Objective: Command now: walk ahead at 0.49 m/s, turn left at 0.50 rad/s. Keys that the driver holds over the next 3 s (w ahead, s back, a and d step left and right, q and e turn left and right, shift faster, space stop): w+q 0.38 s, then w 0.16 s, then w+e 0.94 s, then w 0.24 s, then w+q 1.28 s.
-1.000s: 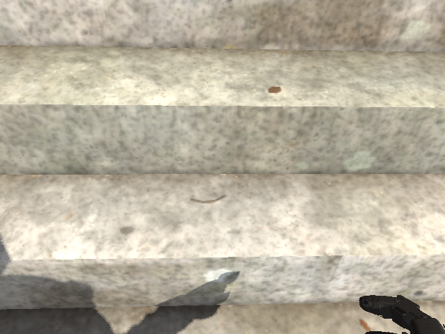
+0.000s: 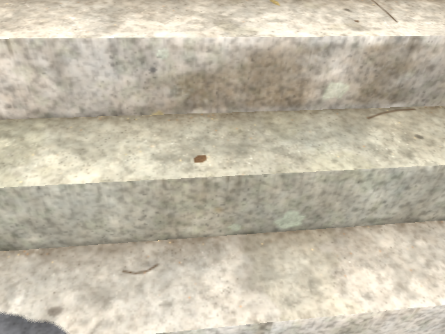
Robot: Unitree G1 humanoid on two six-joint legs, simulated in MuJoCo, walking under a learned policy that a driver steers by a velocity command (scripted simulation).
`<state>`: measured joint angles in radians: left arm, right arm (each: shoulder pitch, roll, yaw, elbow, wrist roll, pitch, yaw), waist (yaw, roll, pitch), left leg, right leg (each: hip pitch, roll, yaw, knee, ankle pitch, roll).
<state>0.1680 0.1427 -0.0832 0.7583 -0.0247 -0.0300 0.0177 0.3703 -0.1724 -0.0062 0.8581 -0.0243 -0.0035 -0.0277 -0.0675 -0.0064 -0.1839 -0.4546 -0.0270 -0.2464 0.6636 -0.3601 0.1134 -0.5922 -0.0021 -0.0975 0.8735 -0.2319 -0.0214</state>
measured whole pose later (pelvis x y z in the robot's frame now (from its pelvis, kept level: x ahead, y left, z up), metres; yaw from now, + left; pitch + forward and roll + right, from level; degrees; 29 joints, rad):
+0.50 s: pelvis +0.14 +0.03 +0.02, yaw +17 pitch +5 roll +5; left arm 0.65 0.04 -0.05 1.09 0.00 -0.05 0.06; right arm -0.17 -0.04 0.14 0.55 0.05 -0.01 0.08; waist 0.14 -0.01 -0.03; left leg -1.19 0.09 0.18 1.59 -0.34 0.11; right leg 0.12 -0.16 -0.27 0.10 -0.23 0.04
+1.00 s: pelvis +0.36 +0.11 +0.24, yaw +9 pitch +6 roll -3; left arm -0.10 0.02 -0.17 0.70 -0.01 -0.03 -0.05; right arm 0.41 -0.13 0.07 1.12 -0.01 -0.03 -0.03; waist -0.02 0.01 -0.13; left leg -0.06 0.10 0.29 0.18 -0.05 0.02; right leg -1.17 0.00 -0.18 1.67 -0.29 -0.17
